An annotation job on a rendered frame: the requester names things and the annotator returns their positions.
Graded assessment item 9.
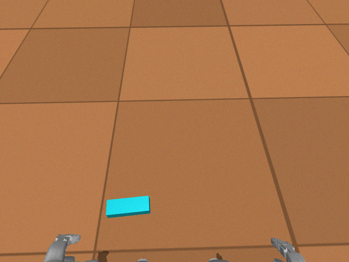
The right robot hand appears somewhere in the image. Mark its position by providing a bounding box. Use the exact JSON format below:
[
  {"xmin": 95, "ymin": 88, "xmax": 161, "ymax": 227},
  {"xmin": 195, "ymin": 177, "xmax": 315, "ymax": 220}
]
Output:
[{"xmin": 271, "ymin": 237, "xmax": 306, "ymax": 262}]

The carton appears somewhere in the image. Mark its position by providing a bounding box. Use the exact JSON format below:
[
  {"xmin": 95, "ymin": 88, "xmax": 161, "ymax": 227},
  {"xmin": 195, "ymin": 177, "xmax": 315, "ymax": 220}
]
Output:
[{"xmin": 106, "ymin": 196, "xmax": 151, "ymax": 218}]

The left robot hand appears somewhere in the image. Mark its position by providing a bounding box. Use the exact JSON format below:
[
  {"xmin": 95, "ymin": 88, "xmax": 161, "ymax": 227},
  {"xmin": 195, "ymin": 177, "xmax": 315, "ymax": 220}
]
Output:
[{"xmin": 44, "ymin": 234, "xmax": 99, "ymax": 262}]

